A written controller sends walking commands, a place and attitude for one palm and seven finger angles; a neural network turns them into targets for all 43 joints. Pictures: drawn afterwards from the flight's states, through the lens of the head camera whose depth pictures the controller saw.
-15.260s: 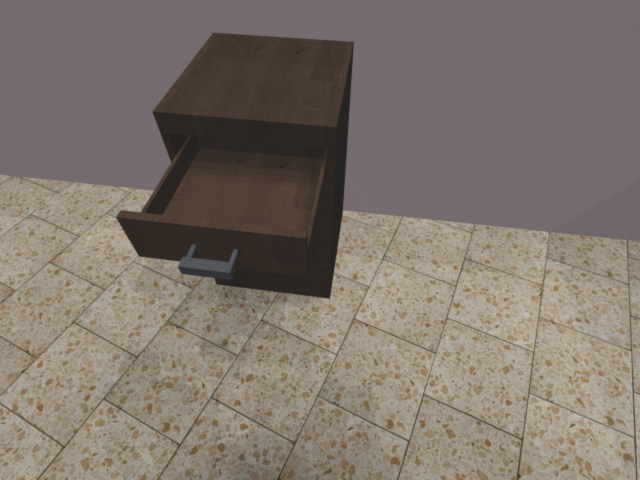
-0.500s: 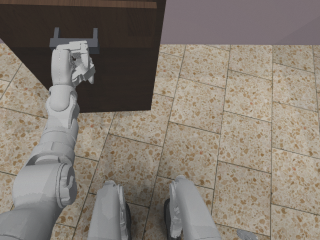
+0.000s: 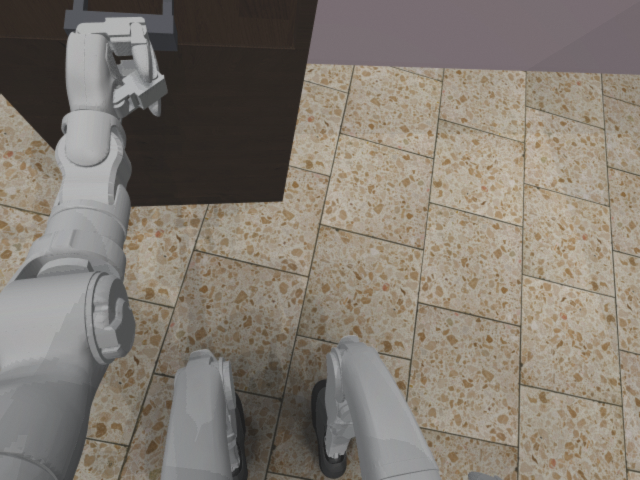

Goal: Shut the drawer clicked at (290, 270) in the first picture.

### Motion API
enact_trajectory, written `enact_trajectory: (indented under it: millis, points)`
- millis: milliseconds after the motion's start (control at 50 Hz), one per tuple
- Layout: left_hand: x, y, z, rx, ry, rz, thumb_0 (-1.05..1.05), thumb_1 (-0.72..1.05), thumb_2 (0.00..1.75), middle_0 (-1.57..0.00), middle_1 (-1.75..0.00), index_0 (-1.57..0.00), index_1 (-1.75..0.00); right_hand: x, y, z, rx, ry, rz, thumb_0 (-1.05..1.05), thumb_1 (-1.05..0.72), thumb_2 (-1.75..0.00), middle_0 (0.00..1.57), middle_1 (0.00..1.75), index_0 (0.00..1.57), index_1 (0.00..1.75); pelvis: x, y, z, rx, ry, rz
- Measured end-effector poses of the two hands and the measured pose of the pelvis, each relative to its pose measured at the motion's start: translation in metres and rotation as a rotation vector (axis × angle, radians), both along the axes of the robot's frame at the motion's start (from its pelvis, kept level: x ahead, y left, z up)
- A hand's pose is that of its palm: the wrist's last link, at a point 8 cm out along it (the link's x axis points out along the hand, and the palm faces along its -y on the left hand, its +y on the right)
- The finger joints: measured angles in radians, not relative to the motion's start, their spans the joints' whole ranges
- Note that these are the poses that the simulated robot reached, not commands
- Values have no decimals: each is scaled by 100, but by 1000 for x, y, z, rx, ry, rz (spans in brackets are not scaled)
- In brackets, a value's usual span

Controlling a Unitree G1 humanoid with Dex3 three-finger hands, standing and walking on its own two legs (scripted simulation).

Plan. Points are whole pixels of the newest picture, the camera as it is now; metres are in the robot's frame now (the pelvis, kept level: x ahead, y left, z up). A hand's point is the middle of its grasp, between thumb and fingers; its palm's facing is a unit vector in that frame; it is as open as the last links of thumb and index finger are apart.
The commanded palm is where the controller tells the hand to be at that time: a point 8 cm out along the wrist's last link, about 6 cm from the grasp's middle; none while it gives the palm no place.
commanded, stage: push the drawer shut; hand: left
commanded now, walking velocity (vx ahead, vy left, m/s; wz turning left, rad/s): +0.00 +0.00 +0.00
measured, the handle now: (124, 15) +0.64 +0.17 +0.04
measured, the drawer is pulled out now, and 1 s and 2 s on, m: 0.00 0.00 0.00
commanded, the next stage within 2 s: pull the fist back off the drawer in 0.06 s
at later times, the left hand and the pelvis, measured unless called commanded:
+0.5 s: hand (154, 77) +0.56 +0.14 +0.04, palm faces -0.01 -1.00 -0.07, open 2.8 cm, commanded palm +0.55 +0.15 +0.04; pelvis -0.02 +0.01 -0.01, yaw -1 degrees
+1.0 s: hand (152, 90) +0.54 +0.14 +0.04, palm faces +0.01 -1.00 -0.04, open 3.2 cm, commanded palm +0.50 +0.17 +0.06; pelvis +0.02 +0.01 +0.03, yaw +0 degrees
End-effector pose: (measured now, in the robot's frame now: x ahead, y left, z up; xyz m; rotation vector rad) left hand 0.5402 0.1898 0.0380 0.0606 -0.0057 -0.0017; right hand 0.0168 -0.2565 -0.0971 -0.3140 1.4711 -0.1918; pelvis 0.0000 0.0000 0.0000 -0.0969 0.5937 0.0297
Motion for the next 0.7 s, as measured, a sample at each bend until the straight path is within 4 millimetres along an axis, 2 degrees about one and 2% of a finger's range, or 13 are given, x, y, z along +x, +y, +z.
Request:
enact_trajectory:
  millis: [260,440,580,700]
  points:
    - [1,0,1,15,7,2,-5,71,105,-140,-160,-140,-160,-26,1,3,-40,-20,8,0,-90,-90,20,30,21,30,-18,2,-8,-14,0,6]
    - [2,2,2,15,17,-10,-5,72,103,-140,-160,-140,-160,-40,7,6,-33,-11,-1,0,-90,-90,20,30,21,30,-21,6,-8,-19,-1,-1]
    - [0,3,2,-8,16,-9,-4,74,97,-140,-160,-140,-160,-38,13,7,-10,0,-18,0,-90,-90,20,30,21,30,-16,9,-4,-17,-2,-9]
    - [-3,0,2,-21,12,-3,-1,80,93,-140,-160,-140,-160,-23,17,8,22,-3,-33,0,-90,-90,20,30,21,30,-7,11,4,-8,-2,-16]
